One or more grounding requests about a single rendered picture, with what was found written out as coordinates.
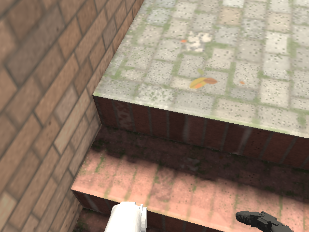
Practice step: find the stairs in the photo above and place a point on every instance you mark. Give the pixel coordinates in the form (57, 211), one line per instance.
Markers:
(193, 174)

